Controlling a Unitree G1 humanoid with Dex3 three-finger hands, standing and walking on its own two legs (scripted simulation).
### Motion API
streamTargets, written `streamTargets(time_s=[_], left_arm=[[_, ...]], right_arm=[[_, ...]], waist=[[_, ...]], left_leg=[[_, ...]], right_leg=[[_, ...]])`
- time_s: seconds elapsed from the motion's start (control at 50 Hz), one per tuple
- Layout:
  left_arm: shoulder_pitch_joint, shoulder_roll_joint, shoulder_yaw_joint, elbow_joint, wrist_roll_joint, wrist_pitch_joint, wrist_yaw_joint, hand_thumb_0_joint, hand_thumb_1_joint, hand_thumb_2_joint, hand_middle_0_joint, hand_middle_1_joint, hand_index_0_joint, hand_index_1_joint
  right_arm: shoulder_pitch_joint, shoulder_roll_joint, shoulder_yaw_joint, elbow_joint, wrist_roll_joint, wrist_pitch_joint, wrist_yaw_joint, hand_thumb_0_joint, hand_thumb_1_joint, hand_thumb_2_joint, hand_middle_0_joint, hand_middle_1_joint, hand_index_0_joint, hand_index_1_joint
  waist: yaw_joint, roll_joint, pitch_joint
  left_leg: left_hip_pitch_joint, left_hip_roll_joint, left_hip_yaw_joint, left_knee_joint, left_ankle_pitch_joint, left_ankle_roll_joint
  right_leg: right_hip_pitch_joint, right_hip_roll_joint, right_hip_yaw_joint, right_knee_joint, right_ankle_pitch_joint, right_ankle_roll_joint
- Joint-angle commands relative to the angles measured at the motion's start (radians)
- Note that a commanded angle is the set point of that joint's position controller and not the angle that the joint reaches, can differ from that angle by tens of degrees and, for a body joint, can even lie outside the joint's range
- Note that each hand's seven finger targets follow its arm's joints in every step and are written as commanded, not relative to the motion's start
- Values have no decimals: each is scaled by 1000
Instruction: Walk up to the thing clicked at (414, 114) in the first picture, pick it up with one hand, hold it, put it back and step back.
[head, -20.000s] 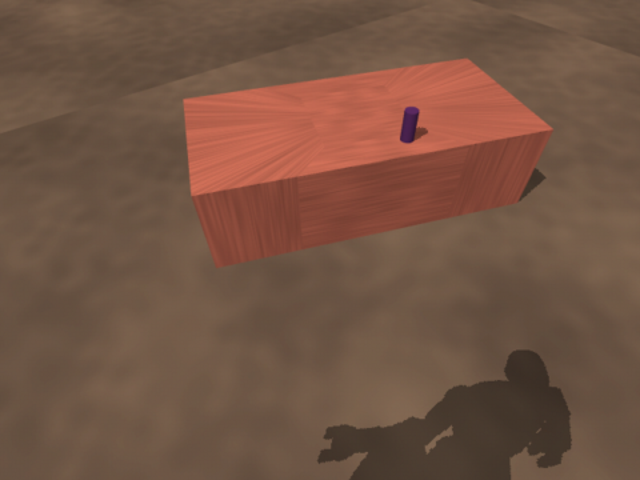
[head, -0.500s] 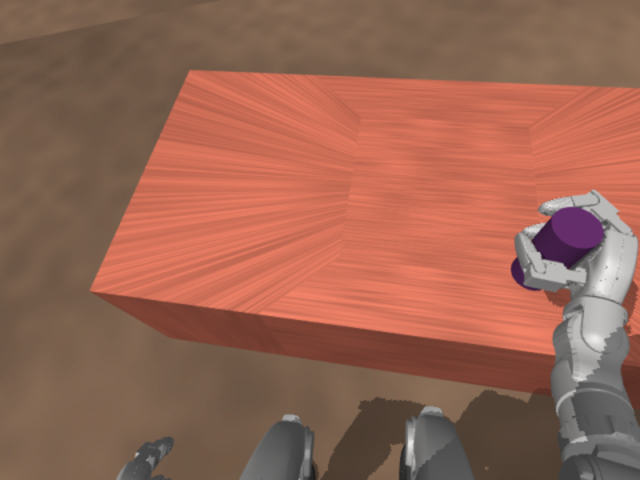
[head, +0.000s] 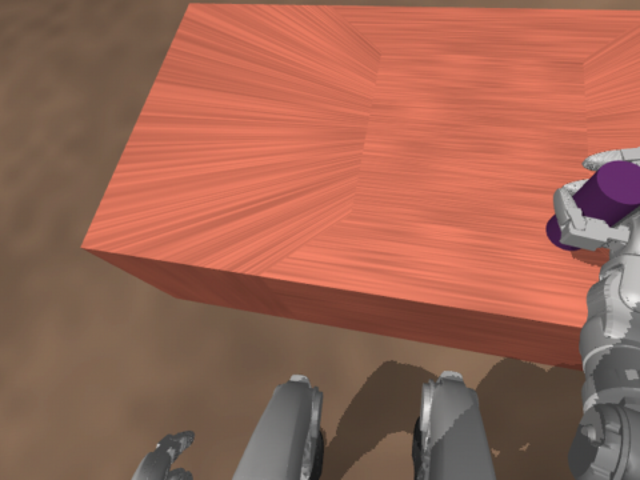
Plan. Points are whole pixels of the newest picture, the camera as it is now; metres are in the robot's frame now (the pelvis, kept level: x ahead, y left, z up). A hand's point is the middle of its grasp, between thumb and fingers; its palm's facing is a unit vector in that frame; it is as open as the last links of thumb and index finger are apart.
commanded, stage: crouch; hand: right
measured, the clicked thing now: (592, 210) +0.45 -0.27 -0.02
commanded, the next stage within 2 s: lower in 0.18 s
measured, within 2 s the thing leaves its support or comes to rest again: rests again in 0.96 s
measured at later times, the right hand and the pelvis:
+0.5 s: hand (571, 219) +0.46 -0.27 -0.07, palm faces +0.36 +0.93 -0.01, open 7.3 cm; pelvis -0.01 +0.00 -0.05, yaw +2 degrees
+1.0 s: hand (554, 235) +0.46 -0.27 -0.13, palm faces +0.36 +0.93 -0.01, open 7.3 cm; pelvis -0.02 +0.01 -0.11, yaw +3 degrees
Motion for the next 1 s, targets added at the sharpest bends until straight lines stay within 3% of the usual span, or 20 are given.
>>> streamTargets(time_s=[0.0,0.02,0.08,0.1,0.12,0.16,0.2,0.28,0.32,0.36,0.42,0.46,0.56,0.6,0.76,0.8,0.86,0.9,0.94,0.98], left_arm=[[115,195,64,-64,5,-18,21,0,891,911,-197,-300,-192,-304],[113,190,60,-62,4,-21,19,0,891,914,-197,-299,-192,-305],[111,201,63,-66,6,-17,25,0,887,915,-196,-298,-190,-304],[109,195,61,-63,9,-17,23,0,888,914,-196,-300,-191,-305],[109,198,64,-64,7,-17,25,0,893,912,-197,-300,-193,-305],[100,185,49,-68,4,-21,23,0,891,912,-199,-301,-194,-305],[107,206,61,-67,6,-16,28,0,890,910,-197,-299,-193,-303],[92,178,44,-68,6,-22,24,0,887,917,-202,-301,-194,-309],[110,202,56,-60,9,-16,27,0,887,915,-200,-298,-192,-305],[96,182,47,-64,14,-16,22,0,887,913,-200,-299,-193,-306],[105,202,57,-63,18,-15,22,0,886,914,-203,-300,-196,-307],[90,190,47,-71,21,-15,16,0,888,916,-201,-301,-195,-308],[96,204,48,-72,21,-10,17,0,887,915,-202,-301,-195,-307],[100,210,59,-62,23,-8,19,0,894,917,-204,-305,-198,-310],[102,223,65,-69,16,3,21,0,897,910,-203,-303,-199,-307],[91,213,58,-70,14,3,18,0,899,908,-204,-303,-200,-307],[99,224,68,-63,13,9,24,0,899,906,-201,-302,-198,-304],[82,213,62,-65,10,5,21,0,900,907,-201,-302,-198,-304],[92,222,66,-62,9,7,25,0,901,902,-201,-300,-198,-302],[84,209,52,-74,12,6,23,0,899,905,-201,-301,-198,-305]], right_arm=[[-387,-252,-18,-257,13,-89,13,0,-438,-1338,1374,1456,1396,1457],[-340,-201,-4,-198,18,-82,18,0,-419,-1341,1369,1459,1393,1459],[-410,-307,-47,-296,13,-86,15,0,-449,-1356,1391,1475,1414,1476],[-394,-253,-8,-243,11,-79,23,0,-460,-1354,1391,1473,1412,1473],[-416,-290,-45,-291,18,-81,20,0,-450,-1345,1374,1459,1397,1460],[-361,-237,-24,-207,22,-69,28,0,-431,-1341,1364,1455,1388,1455],[-419,-326,-48,-275,12,-76,24,0,-432,-1340,1371,1458,1394,1458],[-359,-213,-16,-202,31,-62,33,0,-455,-1345,1362,1454,1385,1454],[-387,-312,-55,-225,13,-70,29,0,-450,-1350,1375,1466,1399,1466],[-347,-242,-29,-153,19,-67,38,0,-470,-1352,1384,1469,1406,1469],[-402,-348,-81,-244,17,-97,44,0,-448,-1344,1360,1454,1385,1454],[-376,-297,-61,-198,20,-96,57,0,-465,-1353,1370,1463,1394,1463],[-453,-367,-83,-247,19,-100,66,0,-486,-1359,1378,1467,1400,1467],[-435,-326,-65,-229,25,-89,74,0,-472,-1348,1356,1450,1379,1451],[-463,-392,-107,-288,31,-59,70,0,-446,-1360,1364,1467,1390,1468],[-429,-343,-80,-242,29,-45,79,0,-452,-1354,1356,1458,1382,1459],[-482,-430,-128,-300,27,-45,67,0,-454,-1348,1354,1454,1380,1454],[-435,-342,-88,-248,40,-31,78,0,-451,-1346,1343,1447,1370,1448],[-455,-393,-104,-286,31,-36,76,0,-437,-1336,1336,1439,1363,1440],[-406,-347,-85,-224,30,-24,82,0,-498,-1358,1367,1462,1392,1462]], waist=[[-6,-186,-597],[3,-152,-583],[-16,-189,-635],[-2,-195,-620],[-9,-171,-620],[3,-142,-590],[-18,-207,-646],[3,-145,-604],[-13,-190,-638],[3,-152,-567],[-20,-185,-634],[-12,-193,-636],[-12,-212,-703],[-2,-206,-673],[-25,-201,-715],[-18,-196,-664],[-28,-180,-709],[-17,-169,-653],[-24,-192,-667],[-17,-173,-663]], left_leg=[[85,-28,24,-170,264,56],[72,-29,30,-155,274,54],[68,-32,25,-140,274,57],[68,-30,23,-144,276,55],[64,-32,26,-138,262,55],[48,-35,32,-126,269,54],[42,-33,23,-119,260,57],[10,-35,34,-89,280,53],[2,-35,29,-72,288,57],[-32,-38,31,-52,270,55],[-43,-37,24,-14,274,56],[-77,-38,31,21,273,57],[-103,-42,29,53,244,56],[-130,-41,34,73,234,57],[-146,-43,37,122,211,60],[-187,-44,44,138,189,63],[-154,-44,31,139,200,59],[-192,-45,39,146,164,60],[-209,-46,40,162,154,65],[-208,-48,47,179,185,63]], right_leg=[[585,29,13,-128,228,-39],[572,26,23,-120,240,-38],[568,28,9,-92,243,-41],[554,29,6,-88,238,-41],[537,28,10,-85,215,-42],[505,29,18,-80,216,-41],[539,29,7,-68,222,-41],[498,24,22,-40,244,-42],[506,27,15,-21,268,-41],[412,27,13,5,223,-47],[402,26,9,41,232,-48],[416,23,18,59,255,-43],[393,24,16,109,215,-44],[367,20,16,125,198,-43],[297,19,11,175,158,-43],[269,19,13,177,133,-39],[242,17,5,210,130,-47],[201,18,6,207,82,-44],[201,17,9,211,78,-43],[202,15,12,225,111,-44]])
